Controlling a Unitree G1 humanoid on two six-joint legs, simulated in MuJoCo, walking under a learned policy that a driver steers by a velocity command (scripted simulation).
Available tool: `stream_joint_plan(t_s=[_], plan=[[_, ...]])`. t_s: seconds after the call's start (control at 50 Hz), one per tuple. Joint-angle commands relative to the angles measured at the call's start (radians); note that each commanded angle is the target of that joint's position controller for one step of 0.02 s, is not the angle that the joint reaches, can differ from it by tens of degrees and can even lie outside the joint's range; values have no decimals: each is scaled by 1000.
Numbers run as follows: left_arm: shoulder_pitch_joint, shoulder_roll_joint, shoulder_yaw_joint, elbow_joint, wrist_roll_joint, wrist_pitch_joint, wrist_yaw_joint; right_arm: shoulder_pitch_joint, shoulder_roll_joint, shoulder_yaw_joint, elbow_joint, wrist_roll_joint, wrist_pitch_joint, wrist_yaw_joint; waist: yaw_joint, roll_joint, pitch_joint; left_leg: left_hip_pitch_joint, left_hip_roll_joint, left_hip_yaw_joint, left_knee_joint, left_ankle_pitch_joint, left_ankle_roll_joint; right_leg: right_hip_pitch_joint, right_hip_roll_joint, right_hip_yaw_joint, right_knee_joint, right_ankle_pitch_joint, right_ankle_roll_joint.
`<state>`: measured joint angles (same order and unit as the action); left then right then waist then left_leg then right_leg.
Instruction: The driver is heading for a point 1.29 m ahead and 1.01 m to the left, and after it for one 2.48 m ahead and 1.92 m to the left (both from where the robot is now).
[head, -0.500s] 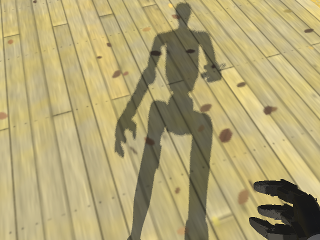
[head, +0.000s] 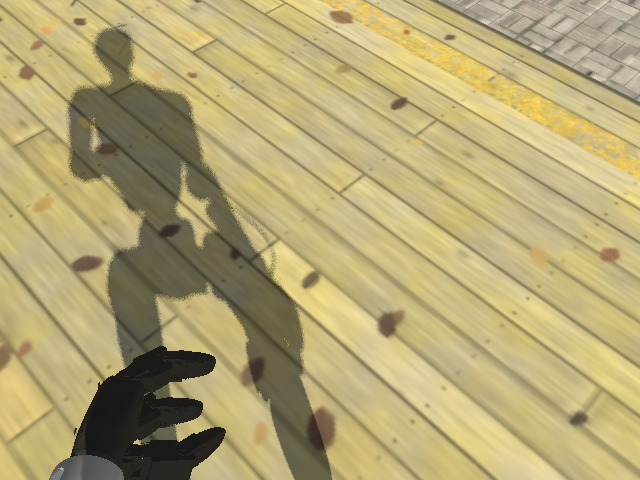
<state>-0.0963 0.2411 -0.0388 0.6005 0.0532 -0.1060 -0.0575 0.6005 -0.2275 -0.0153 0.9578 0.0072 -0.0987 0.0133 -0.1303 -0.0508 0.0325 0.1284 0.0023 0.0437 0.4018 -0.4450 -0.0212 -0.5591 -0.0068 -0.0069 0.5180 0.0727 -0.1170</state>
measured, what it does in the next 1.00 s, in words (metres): walks ahead, turning left: left foot, then right foot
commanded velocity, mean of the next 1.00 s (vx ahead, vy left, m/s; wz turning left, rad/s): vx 0.13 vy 0.00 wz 0.83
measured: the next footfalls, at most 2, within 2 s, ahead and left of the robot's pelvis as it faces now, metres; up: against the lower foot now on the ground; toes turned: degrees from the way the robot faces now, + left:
left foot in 0.46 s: +0.32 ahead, +0.15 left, +0.00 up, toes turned +25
right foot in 0.88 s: +0.45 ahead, -0.02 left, +0.00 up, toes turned +54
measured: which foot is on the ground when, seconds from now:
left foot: up 0.00-0.44, down 0.46-0.88, up 0.90-1.00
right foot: down 0.00-0.46, up 0.48-0.86, down 0.88-1.00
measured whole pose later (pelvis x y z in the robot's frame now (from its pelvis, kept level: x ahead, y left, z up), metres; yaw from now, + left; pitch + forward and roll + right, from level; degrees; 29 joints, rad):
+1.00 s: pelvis +0.31 +0.00 +0.02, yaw +52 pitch +2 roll -1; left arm 0.13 0.29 0.09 0.74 0.02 0.00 0.03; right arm 0.16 -0.37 -0.11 0.52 0.02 0.06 -0.01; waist 0.00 0.05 0.04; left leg -0.59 -0.11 -0.15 1.08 -0.40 -0.03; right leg -0.31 0.02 0.03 0.46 -0.19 0.00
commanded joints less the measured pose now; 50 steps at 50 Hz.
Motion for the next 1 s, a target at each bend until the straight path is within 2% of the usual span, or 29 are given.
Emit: stream_joint_plan(t_s=[0.02,0.04,0.06,0.08,0.1,0.14,0.16,0.2,0.26,0.32,0.38,0.42,0.44,0.46,0.48,0.5,0.52,0.56,0.6,0.64,0.7,0.82,0.86,0.88,0.9,0.92,0.94,0.96,1.0], plan=[[485,316,102,51,-20,7,62,5,-91,-8,-121,-18,-24,-14,229,-169,-552,-675,-26,-185,881,-208,21,1128,-439,425,209,1047,-84],[467,277,108,21,-10,23,50,39,-153,-24,-130,30,-26,-15,244,-177,-672,-762,-41,-271,1054,-241,-5,1108,-509,537,123,904,-236],[396,221,103,17,-25,28,47,-68,-188,-42,-161,52,-13,-26,227,-67,-519,-840,25,-200,1042,-150,-24,944,-456,435,33,691,-226],[340,156,91,34,-49,22,48,-155,-178,-48,-182,46,6,-39,199,8,-340,-877,65,-141,983,-55,-39,764,-389,331,-37,553,-182],[287,116,79,43,-51,15,47,-159,-157,-52,-175,37,31,-48,149,26,-231,-837,89,-122,978,-2,-53,599,-343,254,-101,481,-160],[200,84,81,48,-40,6,42,-106,-102,-59,-172,33,79,-51,71,-14,-138,-710,120,-114,946,61,-54,360,-306,99,-198,406,-119],[161,82,84,51,-34,3,43,-106,-78,-60,-185,35,94,-52,49,-37,-108,-700,121,-101,922,82,-56,293,-299,37,-230,389,-111],[123,98,92,70,-28,3,61,-183,-80,-66,-238,22,103,-54,40,-53,-63,-722,130,-87,818,178,-58,237,-283,-52,-270,353,-105],[108,125,101,86,-32,22,95,-250,-75,-61,-265,5,99,-29,58,-24,-80,-675,114,-41,572,408,-31,284,-237,-173,-242,295,-83],[124,167,113,106,-57,45,105,-336,-92,-63,-304,2,102,13,94,-12,-85,-651,100,-4,400,475,6,387,-268,-203,-200,265,-72],[139,207,133,116,-81,69,100,-394,-147,-82,-357,8,113,43,108,-19,-67,-662,78,45,330,338,57,481,-316,-207,-114,306,-41],[139,217,142,116,-96,83,99,-349,-176,-99,-365,11,113,43,82,-22,-84,-588,22,93,267,261,103,509,-311,-226,28,439,-2],[141,205,142,119,-102,91,96,-260,-196,-114,-345,11,106,33,36,14,-116,-465,-24,109,170,329,142,483,-276,-255,188,448,34],[186,196,142,113,-90,92,90,-179,-287,-147,-340,7,98,8,6,159,-135,-280,22,-51,85,782,205,318,-192,-254,439,181,105],[234,113,120,67,-30,84,78,-230,-400,-165,-366,-9,100,-6,120,415,-181,-51,221,-452,123,1194,378,-50,22,-213,769,-711,187],[221,159,119,57,-34,73,63,-244,-371,-152,-417,-38,84,8,79,313,-398,45,329,-742,6,907,488,-142,82,73,925,-768,187],[153,183,125,43,-64,64,56,-287,-339,-144,-433,-27,73,16,67,184,-364,14,324,-694,-44,721,446,-179,53,141,915,-689,159],[111,164,125,47,-45,68,71,-387,-256,-122,-447,26,83,-3,126,36,-193,-200,236,-551,-66,511,334,-172,1,149,750,-556,147],[118,154,126,52,-43,83,74,-449,-234,-117,-478,14,103,-28,163,70,-164,-344,155,-468,-74,487,281,-51,9,136,576,-495,152],[122,115,118,67,-50,86,75,-431,-251,-127,-482,2,115,-44,154,89,-184,-351,121,-449,-59,531,266,-1,51,121,433,-467,174],[124,101,112,80,-60,90,77,-417,-269,-138,-487,9,130,-61,136,132,-209,-360,105,-483,-49,423,242,48,76,138,305,-396,188],[128,137,133,83,-65,78,66,-442,-258,-136,-509,7,151,-54,110,240,-166,-399,67,-592,-33,228,190,157,92,150,97,-368,159],[200,156,149,105,-66,68,61,-477,-250,-132,-521,17,156,-51,148,241,-161,-448,28,-599,18,201,154,292,68,135,-90,-274,133],[238,200,164,114,-57,71,65,-459,-214,-120,-525,18,158,-49,146,167,-181,-537,-28,-548,120,43,115,420,-55,209,-171,-248,89],[222,277,177,102,-34,85,72,-429,-163,-103,-539,22,157,-44,102,-102,-164,-736,-168,-338,342,-174,64,505,-270,449,-230,-237,-34],[190,256,175,85,0,80,72,-403,-230,-122,-545,12,138,-32,79,-239,-139,-810,-136,-255,604,-147,18,427,-391,610,-283,-212,-136],[120,190,158,46,-7,77,82,-390,-296,-139,-513,9,133,-25,70,-164,-116,-808,-68,-227,723,-66,-8,393,-366,511,-267,-222,-128],[77,150,148,31,-24,83,94,-376,-301,-143,-484,12,139,-23,69,-98,-91,-789,-51,-204,776,5,-22,358,-287,380,-246,-246,-82],[81,147,139,24,-44,94,114,-354,-245,-126,-467,8,153,-21,84,-39,-65,-818,-26,-154,905,82,-46,362,-231,249,-229,-179,-61]])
